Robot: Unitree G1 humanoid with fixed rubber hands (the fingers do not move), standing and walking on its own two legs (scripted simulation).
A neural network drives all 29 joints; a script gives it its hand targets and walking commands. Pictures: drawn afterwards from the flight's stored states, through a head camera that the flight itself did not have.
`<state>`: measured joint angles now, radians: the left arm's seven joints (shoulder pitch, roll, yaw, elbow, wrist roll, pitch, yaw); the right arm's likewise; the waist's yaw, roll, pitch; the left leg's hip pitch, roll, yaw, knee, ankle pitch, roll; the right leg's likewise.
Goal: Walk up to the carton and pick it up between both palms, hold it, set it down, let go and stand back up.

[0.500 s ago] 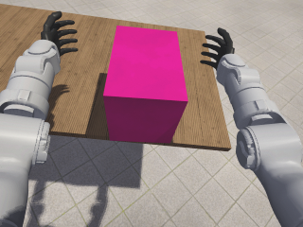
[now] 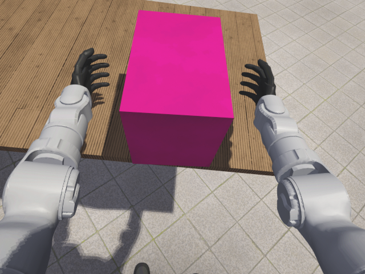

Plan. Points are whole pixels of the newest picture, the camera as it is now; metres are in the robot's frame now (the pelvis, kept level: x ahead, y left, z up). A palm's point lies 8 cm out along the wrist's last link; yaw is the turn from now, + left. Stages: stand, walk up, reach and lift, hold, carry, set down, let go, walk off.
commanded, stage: reach and lift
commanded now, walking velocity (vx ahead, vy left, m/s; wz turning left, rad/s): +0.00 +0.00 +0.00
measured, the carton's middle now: (175, 91) +0.51 +0.02 +0.05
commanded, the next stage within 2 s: none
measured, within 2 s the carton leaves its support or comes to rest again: neither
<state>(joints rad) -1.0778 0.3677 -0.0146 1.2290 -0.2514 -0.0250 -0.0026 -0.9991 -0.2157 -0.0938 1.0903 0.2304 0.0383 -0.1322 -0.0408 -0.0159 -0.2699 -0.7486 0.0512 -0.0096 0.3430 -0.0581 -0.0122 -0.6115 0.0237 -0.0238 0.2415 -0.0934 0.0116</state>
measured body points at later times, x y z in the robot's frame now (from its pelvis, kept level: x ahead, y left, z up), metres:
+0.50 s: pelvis -0.01 +0.01 +0.00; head +0.11 +0.04 +0.43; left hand +0.50 +0.20 +0.08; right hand +0.49 -0.15 +0.09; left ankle +0.03 +0.12 -0.74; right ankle -0.02 -0.13 -0.74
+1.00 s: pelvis +0.01 +0.01 +0.01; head +0.11 +0.03 +0.44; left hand +0.49 +0.17 +0.08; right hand +0.48 -0.12 +0.08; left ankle +0.03 +0.12 -0.74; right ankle -0.02 -0.13 -0.74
